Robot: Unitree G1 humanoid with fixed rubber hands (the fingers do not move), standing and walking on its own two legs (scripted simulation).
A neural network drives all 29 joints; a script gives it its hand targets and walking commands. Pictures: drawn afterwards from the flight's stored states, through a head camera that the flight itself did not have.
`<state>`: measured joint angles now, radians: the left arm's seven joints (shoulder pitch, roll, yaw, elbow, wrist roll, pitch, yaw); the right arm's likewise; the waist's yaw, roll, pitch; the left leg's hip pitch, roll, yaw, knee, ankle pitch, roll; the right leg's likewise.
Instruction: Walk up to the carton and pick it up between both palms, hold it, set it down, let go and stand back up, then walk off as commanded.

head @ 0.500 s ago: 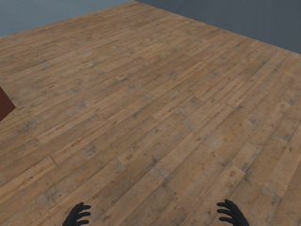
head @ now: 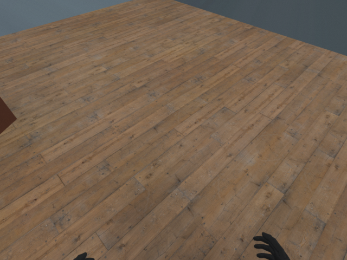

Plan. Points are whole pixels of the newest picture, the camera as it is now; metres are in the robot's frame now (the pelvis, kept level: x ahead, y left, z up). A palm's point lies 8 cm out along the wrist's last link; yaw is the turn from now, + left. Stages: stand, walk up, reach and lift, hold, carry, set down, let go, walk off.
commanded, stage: stand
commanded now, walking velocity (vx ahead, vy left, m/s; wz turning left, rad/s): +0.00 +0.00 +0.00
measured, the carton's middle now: out of the picture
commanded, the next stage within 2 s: walk up in 1.22 s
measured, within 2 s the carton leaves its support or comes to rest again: neither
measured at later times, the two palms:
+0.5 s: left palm out of the picture +0.11 +0.25 -0.11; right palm out of the picture +0.14 -0.24 -0.09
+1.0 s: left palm out of the picture +0.09 +0.26 -0.11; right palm out of the picture +0.10 -0.24 -0.10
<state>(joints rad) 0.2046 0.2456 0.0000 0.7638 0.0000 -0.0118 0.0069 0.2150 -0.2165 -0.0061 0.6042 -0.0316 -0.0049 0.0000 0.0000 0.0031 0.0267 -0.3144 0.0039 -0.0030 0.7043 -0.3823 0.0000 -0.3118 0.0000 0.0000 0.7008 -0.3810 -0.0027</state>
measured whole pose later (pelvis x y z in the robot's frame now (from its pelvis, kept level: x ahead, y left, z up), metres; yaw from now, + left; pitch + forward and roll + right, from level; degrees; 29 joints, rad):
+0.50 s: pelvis +0.00 +0.00 +0.00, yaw +0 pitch -1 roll +0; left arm 0.17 0.25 0.00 0.83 0.00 -0.01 0.00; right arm 0.21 -0.23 -0.01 0.64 -0.02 0.00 0.00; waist 0.00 0.00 0.03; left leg -0.31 0.00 0.00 0.70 -0.38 0.00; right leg -0.31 0.00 0.00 0.70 -0.38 0.00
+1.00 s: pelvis -0.02 +0.00 +0.00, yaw +0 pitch -2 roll +0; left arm 0.14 0.25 0.00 0.92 0.00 -0.01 0.00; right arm 0.22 -0.23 -0.01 0.72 -0.02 0.00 0.00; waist 0.00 0.00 0.03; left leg -0.31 0.00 0.00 0.70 -0.36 0.00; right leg -0.31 0.00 0.00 0.70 -0.36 0.00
